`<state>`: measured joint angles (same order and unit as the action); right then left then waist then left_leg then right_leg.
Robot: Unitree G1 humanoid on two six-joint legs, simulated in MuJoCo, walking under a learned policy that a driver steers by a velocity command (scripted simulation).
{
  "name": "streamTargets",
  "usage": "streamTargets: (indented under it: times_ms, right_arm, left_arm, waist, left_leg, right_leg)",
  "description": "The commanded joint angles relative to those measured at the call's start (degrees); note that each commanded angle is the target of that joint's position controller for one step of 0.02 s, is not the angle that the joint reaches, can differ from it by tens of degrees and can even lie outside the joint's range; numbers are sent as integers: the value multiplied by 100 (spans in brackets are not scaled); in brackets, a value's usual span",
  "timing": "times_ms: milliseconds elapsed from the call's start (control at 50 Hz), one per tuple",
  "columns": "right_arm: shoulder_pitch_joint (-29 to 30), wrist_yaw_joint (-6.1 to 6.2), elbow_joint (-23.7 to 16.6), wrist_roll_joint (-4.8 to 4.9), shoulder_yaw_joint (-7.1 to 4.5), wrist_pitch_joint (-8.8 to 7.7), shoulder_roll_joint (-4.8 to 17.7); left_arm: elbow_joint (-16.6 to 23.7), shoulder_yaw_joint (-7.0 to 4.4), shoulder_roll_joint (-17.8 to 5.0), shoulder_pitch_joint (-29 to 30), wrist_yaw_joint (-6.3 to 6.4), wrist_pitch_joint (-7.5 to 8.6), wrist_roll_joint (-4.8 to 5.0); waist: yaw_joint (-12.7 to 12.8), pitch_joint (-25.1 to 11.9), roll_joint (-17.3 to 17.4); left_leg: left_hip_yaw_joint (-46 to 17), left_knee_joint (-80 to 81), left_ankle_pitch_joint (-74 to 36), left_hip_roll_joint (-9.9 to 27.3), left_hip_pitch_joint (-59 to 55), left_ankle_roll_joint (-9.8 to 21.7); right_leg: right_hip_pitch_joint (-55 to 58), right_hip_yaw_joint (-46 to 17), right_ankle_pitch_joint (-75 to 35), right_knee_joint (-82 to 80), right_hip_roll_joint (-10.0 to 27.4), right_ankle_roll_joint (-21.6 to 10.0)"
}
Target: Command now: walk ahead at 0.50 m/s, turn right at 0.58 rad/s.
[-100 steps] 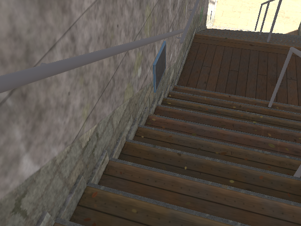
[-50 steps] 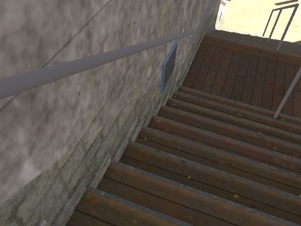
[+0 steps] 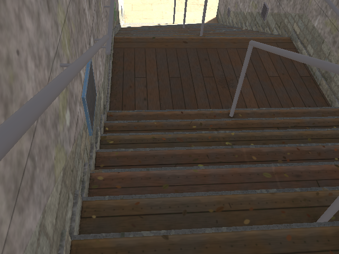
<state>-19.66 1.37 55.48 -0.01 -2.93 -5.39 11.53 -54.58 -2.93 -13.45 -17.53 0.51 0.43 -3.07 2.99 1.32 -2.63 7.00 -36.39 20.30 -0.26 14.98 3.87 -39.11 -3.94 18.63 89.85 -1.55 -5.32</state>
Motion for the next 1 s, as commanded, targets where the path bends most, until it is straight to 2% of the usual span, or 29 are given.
streamTargets:
  times_ms: [20,60,100,120,140,180,200,280,320,380,400,420,440,460,480,500,540,560,600,640,680,760,840,880,920,940,960,980,1000]
  right_arm:
    - [-378,59,-187,96,-48,-171,582]
    - [-623,170,-163,97,-188,-77,1046]
    - [-950,199,-240,161,-169,17,914]
    - [-978,300,-202,191,-137,-17,649]
    - [-1004,273,-213,194,-52,-13,479]
    - [-1543,290,-84,201,-108,-80,638]
    - [-1375,241,-100,66,-76,-116,552]
    - [-1191,45,-191,37,-100,-66,482]
    - [-1325,162,-82,19,-108,178,734]
    - [-1246,110,34,-105,-113,393,956]
    - [-1272,90,-4,-80,-184,335,896]
    - [-1165,49,-279,-24,-118,211,457]
    - [-1030,-52,-645,224,-133,139,768]
    - [-320,-120,-996,94,-53,22,654]
    - [123,-88,-841,-113,-135,5,852]
    - [153,-62,-703,-178,-147,17,844]
    - [739,-23,-848,-297,-76,265,640]
    - [777,5,-871,-385,10,332,402]
    - [-473,-38,-292,-183,47,346,359]
    - [537,-34,-604,-135,-114,377,873]
    - [996,-132,-837,-254,-19,384,642]
    - [1683,-260,-1171,-314,-71,307,656]
    - [1807,-209,-1316,8,-31,234,632]
    - [1218,-210,-1065,87,-81,175,685]
    - [-480,-195,-385,29,-221,228,885]
    - [-1677,-202,9,3,-273,236,1087]
    - [-1896,-279,50,-8,-190,199,1172]
    - [-1870,-328,-78,159,-241,198,1370]
    - [-1442,-158,-196,249,-267,222,1448]
  left_arm:
    - [183,-30,-27,-66,-125,-11,83]
    - [133,-15,127,-222,-71,-119,123]
    - [312,-68,1,519,-101,-216,122]
    - [464,-100,-85,1005,-148,-87,49]
    - [662,-73,-112,1441,-129,-97,64]
    - [793,-38,-67,1824,-136,-91,-52]
    - [755,-64,-146,1610,-138,-13,-55]
    - [1022,30,74,2245,-298,75,24]
    - [1101,75,135,2286,-296,94,109]
    - [395,-107,-315,588,-234,58,188]
    - [97,-157,-484,-77,-257,140,-21]
    - [-115,-324,-1091,-615,-214,89,-20]
    - [64,-324,-1209,-1131,-224,23,183]
    - [-120,-356,-1443,-1560,-87,-49,154]
    - [-20,-298,-1119,-1126,-30,-58,147]
    - [95,-137,-666,-525,-27,19,159]
    - [429,-63,-514,421,14,141,171]
    - [459,-129,-744,448,52,160,148]
    - [444,-175,-779,462,26,171,170]
    - [252,-226,-497,-178,39,194,387]
    - [172,-183,-284,-340,72,152,440]
    - [299,-144,-544,-541,129,162,223]
    - [295,-67,-687,-613,241,92,63]
    - [157,-70,-770,-778,335,86,-1]
    - [58,-84,-783,-839,326,52,55]
    - [-32,-65,-365,-982,237,101,191]
    - [-9,-24,-71,-1652,216,157,369]
    - [81,-4,-292,-1718,281,170,378]
    - [210,-14,-524,-910,308,138,227]
  waist:
    - [90,582,454]
    - [126,-26,1520]
    - [-134,287,1245]
    - [-166,594,691]
    - [-383,583,1184]
    - [-661,665,1012]
    - [-498,759,560]
    - [-795,924,660]
    - [-866,895,857]
    - [-4,-68,648]
    - [160,-15,50]
    - [155,-673,-971]
    - [568,-2138,-463]
    - [709,-1765,-758]
    - [595,-708,44]
    - [148,-270,573]
    - [-520,506,713]
    - [-594,250,354]
    - [-961,-499,-433]
    - [-547,-280,-121]
    - [-388,-127,-288]
    - [-91,185,-74]
    - [229,330,-458]
    - [69,455,-101]
    - [-628,-96,542]
    - [-996,-579,1362]
    - [-453,-1116,1960]
    - [-411,-1620,2242]
    - [-572,-1225,2496]
  left_leg:
    - [-1199,987,-2963,1806,809,259]
    - [-1045,616,-4211,1859,-73,-76]
    - [-859,702,-3784,1854,-249,-285]
    - [-676,230,-1987,1490,-247,-405]
    - [-539,272,-1586,1335,-230,-352]
    - [-751,-130,-1205,1468,-677,-236]
    - [-668,-261,-857,1396,-268,-106]
    - [105,-820,-1354,1313,270,82]
    - [113,-1579,-3188,1481,-121,146]
    - [19,-3893,-4168,1494,-338,424]
    - [128,-5680,-813,1134,1061,399]
    - [91,-7876,2988,567,3589,218]
    - [-599,-7981,2772,636,4497,194]
    - [-1103,-7019,2087,550,5283,162]
    - [-1049,-6697,1936,667,5432,96]
    - [-1222,-5675,663,831,5047,-54]
    - [-1042,-3223,-297,737,2617,-554]
    - [-787,-2912,-564,564,1758,-695]
    - [-702,-3262,-1818,448,733,-688]
    - [-1247,-2556,-2771,651,2399,-582]
    - [-1294,-1565,-3583,646,2360,-499]
    - [-1272,-780,-3652,438,2208,-514]
    - [-1236,882,-3346,382,1133,-441]
    - [-1069,1810,-3660,462,531,-345]
    - [-601,1760,-3356,347,-1415,-260]
    - [-1328,973,-4678,926,-2765,-14]
    - [-1781,-756,-5800,1580,-3831,-144]
    - [-2853,-344,-4650,2143,-3946,81]
    - [-4016,1056,-1710,2542,-3435,788]
  right_leg:
    - [64,-575,-1714,-2061,119,144]
    - [-220,-284,-1882,-1718,-37,62]
    - [-593,-46,-1760,-1663,8,37]
    - [-835,-442,-3174,-2881,209,11]
    - [-821,14,-3749,-3060,28,38]
    - [-1225,-126,-3894,-3228,-31,53]
    - [-813,-216,-4352,-3804,38,117]
    - [791,837,-4314,-5338,-67,93]
    - [1286,1021,-3316,-5896,-86,-31]
    - [3294,971,-2594,-6796,-133,-398]
    - [4549,184,-3230,-7273,243,-599]
    - [6560,-412,-6285,-4442,1045,-1084]
    - [7749,-2063,-5816,-4786,1974,-1884]
    - [7031,-3280,-1157,-6275,2298,-2067]
    - [5891,-3434,393,-6847,2181,-1886]
    - [4641,-2816,387,-6733,2048,-1549]
    - [1270,-2057,-1269,-7191,1270,-1271]
    - [786,-1685,-2421,-7199,1031,-1234]
    - [804,-1156,-4236,-6605,756,-1093]
    - [2111,-1809,-2680,-6199,661,-1139]
    - [1975,-1848,-513,-5869,434,-1057]
    - [1659,-2380,575,-5413,542,-1107]
    - [1813,-1897,-320,-4557,266,-868]
    - [2056,-1678,-731,-3575,93,-811]
    - [1403,-1132,-1016,-1708,-133,-725]
    - [207,-577,1198,740,-845,-478]
    - [-1232,-238,3130,2757,-932,-304]
    - [-2057,-104,2689,3505,-674,-279]
    - [-2944,272,1931,3287,-585,-126]
